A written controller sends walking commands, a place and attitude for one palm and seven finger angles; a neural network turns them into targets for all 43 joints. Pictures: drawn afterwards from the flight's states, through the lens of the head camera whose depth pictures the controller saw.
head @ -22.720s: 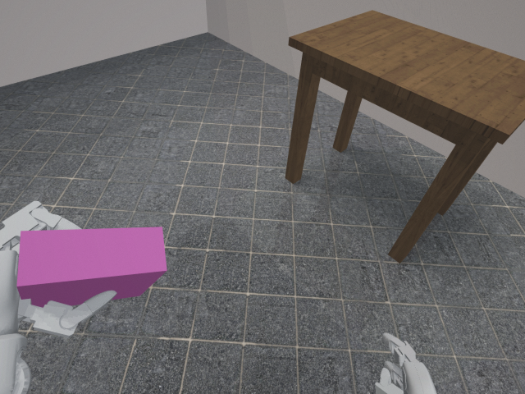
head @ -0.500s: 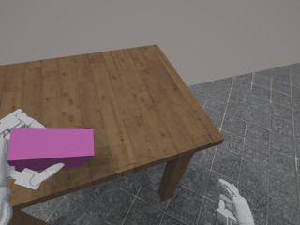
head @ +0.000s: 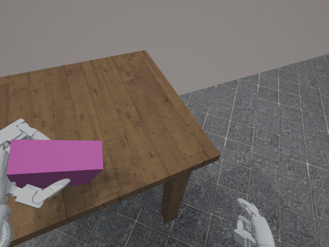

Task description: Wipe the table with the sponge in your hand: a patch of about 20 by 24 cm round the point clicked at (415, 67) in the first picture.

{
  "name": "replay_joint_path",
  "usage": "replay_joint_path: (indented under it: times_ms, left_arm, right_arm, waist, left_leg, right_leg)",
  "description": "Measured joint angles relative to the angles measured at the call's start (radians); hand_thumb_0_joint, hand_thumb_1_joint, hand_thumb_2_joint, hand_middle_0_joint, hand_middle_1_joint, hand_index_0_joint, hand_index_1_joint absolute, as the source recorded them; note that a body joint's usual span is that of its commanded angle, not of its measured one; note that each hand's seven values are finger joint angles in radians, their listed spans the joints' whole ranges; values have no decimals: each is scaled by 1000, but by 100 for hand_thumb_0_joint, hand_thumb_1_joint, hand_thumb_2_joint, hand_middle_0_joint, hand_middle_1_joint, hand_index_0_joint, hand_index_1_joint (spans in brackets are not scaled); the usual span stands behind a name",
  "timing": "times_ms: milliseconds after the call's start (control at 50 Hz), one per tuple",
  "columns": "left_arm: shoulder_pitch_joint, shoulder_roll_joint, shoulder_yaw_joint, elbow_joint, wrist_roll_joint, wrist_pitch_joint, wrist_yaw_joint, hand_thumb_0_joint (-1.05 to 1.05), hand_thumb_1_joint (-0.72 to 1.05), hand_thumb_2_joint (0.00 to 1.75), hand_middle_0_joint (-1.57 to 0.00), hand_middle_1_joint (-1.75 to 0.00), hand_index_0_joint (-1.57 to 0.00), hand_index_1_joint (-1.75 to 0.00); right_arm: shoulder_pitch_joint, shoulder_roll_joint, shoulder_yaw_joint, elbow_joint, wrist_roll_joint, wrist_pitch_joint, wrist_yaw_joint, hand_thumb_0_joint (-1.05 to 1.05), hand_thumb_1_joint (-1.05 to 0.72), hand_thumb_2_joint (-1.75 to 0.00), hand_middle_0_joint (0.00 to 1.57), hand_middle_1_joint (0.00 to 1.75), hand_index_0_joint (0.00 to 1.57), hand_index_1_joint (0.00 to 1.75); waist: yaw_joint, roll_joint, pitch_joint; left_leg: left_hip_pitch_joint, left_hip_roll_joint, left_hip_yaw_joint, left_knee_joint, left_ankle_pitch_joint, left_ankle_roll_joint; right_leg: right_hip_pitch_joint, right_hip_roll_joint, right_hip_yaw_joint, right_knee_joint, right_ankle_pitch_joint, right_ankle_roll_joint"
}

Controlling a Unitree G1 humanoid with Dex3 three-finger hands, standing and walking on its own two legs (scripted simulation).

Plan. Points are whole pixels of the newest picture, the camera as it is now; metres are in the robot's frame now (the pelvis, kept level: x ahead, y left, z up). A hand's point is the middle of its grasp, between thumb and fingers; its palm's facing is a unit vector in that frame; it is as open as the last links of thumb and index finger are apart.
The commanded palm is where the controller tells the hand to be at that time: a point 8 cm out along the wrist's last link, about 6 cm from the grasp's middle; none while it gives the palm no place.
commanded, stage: shuffle to correct the standing spot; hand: left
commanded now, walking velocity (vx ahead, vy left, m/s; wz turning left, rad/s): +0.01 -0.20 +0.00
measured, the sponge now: (70, 165) +0.24 +0.20 +0.13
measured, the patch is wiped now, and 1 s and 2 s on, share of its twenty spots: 0.00 0.00 0.00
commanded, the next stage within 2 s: come to a stop and stand still in 0.24 s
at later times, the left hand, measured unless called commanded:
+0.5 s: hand (55, 177) +0.20 +0.21 +0.15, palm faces +0.31 -0.86 -0.40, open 9.6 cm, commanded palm +0.15 +0.25 +0.17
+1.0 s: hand (12, 181) +0.19 +0.27 +0.15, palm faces +0.34 -0.86 -0.38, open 9.6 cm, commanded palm +0.14 +0.31 +0.17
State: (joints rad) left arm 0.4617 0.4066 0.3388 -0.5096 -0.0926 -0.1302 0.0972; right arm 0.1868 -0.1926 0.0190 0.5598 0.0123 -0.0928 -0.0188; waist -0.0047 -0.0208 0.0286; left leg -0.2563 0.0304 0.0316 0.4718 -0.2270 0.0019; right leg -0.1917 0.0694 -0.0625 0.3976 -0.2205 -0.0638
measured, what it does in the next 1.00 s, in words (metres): stands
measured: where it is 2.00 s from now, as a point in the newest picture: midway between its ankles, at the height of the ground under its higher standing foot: outside the picture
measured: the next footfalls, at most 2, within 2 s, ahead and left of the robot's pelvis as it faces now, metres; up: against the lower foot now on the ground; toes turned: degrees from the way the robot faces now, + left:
none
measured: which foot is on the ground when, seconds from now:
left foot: down 0.00-1.00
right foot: down 0.00-1.00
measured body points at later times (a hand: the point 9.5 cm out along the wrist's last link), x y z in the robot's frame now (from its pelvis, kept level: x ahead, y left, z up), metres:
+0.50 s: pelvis -0.01 -0.03 +0.00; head +0.01 -0.03 +0.45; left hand +0.18 +0.25 +0.17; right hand +0.18 -0.27 -0.08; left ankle +0.01 +0.11 -0.74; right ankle -0.01 -0.08 -0.74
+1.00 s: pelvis -0.02 +0.03 +0.00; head -0.01 +0.04 +0.45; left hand +0.17 +0.32 +0.17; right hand +0.17 -0.20 -0.07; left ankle +0.01 +0.12 -0.74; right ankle -0.01 -0.08 -0.74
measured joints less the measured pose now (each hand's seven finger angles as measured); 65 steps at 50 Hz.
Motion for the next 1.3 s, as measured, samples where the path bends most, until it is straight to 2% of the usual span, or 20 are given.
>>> replay_joint_path:
  times_ms: [160,340,460,580,720,860,1040,1300]
  left_arm:
    - [31,5,10,-16,-14,32,-11,-1,-45,103,-78,-137,-79,-137]
    - [48,5,6,-34,-20,38,-15,-1,-45,103,-78,-138,-79,-137]
    - [58,-6,0,-17,-19,37,-5,-1,-45,103,-78,-137,-79,-137]
    - [63,-32,-23,14,-9,39,9,-1,-45,103,-78,-137,-79,-137]
    - [31,-46,-41,59,5,48,19,-1,-45,103,-78,-137,-79,-137]
    - [8,-45,-50,54,16,51,22,-1,-45,103,-78,-138,-79,-137]
    - [27,-23,-33,17,24,28,18,-1,-45,103,-78,-138,-79,-137]
    - [0,-41,-34,25,44,16,17,-1,-45,103,-78,-138,-79,-137]
  right_arm:
    - [-8,-22,-19,2,4,24,-11,2,-90,-90,20,30,21,30]
    - [-27,-32,-29,-3,6,41,-18,1,-90,-90,20,30,21,30]
    - [-25,-37,-28,3,14,44,-20,1,-90,-90,20,30,21,30]
    - [-8,-47,-22,25,16,42,-25,1,-90,-90,20,30,21,30]
    - [0,-44,-10,43,16,32,-29,2,-90,-90,20,30,21,30]
    - [-6,-31,1,35,11,18,-27,2,-90,-90,20,30,21,30]
    - [-4,-20,6,16,5,11,-25,2,-90,-90,20,30,21,30]
    - [0,-5,10,11,-5,-3,-18,1,-90,-90,20,30,21,30]
  waist:
    - [-3,13,7]
    - [-6,22,18]
    - [-5,37,17]
    - [3,58,7]
    - [19,63,4]
    - [17,49,14]
    - [9,26,11]
    - [31,6,24]
  left_leg:
    - [3,27,-5,31,-31,-24]
    - [4,44,-14,43,-30,-40]
    - [2,46,-22,41,-18,-30]
    - [13,36,-30,25,-2,-13]
    - [26,19,-28,-3,22,-10]
    - [33,-6,-14,-22,35,13]
    - [43,-45,8,-45,41,53]
    - [59,-90,30,-76,47,89]
  right_leg:
    - [9,27,-2,15,-23,-24]
    - [10,43,-11,25,-24,-42]
    - [16,47,-19,12,-8,-42]
    - [38,39,-27,-19,12,-30]
    - [54,22,-26,-50,37,-10]
    - [56,-3,-14,-61,51,10]
    - [54,-43,5,-61,50,51]
    - [49,-89,26,-49,41,88]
